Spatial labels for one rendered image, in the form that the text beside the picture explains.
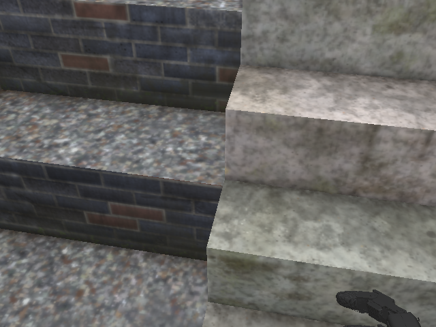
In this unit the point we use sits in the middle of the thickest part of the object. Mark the robot right hand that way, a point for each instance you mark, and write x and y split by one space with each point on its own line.
379 306

